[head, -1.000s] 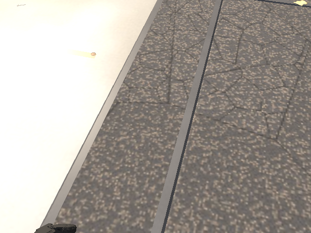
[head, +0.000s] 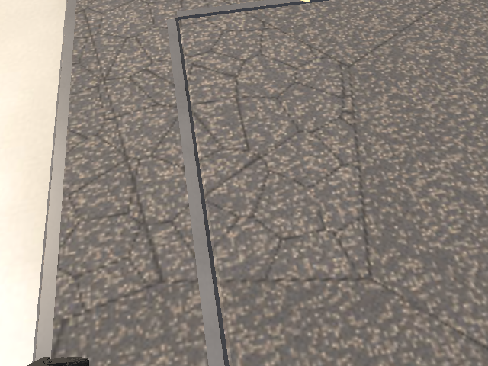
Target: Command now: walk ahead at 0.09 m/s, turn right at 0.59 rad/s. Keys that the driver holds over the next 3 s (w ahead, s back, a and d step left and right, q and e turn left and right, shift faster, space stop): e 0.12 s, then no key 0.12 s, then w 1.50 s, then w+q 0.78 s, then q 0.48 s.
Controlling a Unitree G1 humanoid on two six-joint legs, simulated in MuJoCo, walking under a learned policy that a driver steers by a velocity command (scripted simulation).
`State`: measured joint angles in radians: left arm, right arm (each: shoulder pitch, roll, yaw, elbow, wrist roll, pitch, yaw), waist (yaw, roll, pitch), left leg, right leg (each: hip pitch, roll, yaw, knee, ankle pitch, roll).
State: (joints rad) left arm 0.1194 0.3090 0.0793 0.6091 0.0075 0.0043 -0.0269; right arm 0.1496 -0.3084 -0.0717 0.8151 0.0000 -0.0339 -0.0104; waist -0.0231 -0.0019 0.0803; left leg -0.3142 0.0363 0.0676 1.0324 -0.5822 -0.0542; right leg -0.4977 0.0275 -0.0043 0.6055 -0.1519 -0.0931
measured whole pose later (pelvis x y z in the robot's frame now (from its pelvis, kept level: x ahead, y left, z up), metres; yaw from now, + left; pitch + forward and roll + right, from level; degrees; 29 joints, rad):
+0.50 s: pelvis +0.09 +0.04 +0.02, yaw -10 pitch +1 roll -1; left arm 0.21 0.29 0.06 0.66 -0.01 -0.01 0.01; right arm 0.34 -0.26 -0.05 0.83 -0.01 -0.05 -0.01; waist -0.04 -0.03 -0.04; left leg -0.21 0.02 -0.01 0.47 -0.29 0.02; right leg -0.54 0.07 0.07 0.95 -0.32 -0.01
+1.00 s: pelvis +0.28 -0.07 +0.03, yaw -10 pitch +2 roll -1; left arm 0.30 0.26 0.05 0.75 0.00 -0.07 -0.02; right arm 0.25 -0.31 -0.06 0.80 0.01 -0.08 0.01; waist 0.02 0.05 0.00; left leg -0.59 0.11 -0.01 1.08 -0.24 0.00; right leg -0.17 0.05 -0.03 0.33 -0.19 -0.06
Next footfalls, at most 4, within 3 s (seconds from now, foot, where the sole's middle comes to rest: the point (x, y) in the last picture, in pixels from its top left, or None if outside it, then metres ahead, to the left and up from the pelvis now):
0.36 left None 0.12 0.15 -0.76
0.80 right None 0.28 -0.16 -0.76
1.30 left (254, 277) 0.65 0.01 -0.76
1.82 right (346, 204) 0.89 -0.29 -0.76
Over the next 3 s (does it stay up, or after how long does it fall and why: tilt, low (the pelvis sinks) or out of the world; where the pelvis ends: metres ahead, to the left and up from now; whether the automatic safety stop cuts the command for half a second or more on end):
stays up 1.31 -0.13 0.01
